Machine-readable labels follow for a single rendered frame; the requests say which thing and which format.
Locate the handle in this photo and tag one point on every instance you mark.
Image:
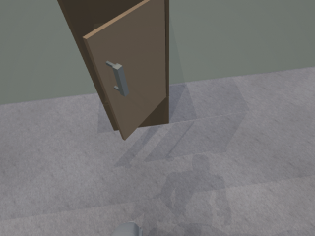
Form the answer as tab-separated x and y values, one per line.
120	78

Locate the robot left thigh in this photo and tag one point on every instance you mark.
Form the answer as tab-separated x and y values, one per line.
127	229

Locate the cupboard door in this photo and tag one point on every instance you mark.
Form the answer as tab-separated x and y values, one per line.
136	40

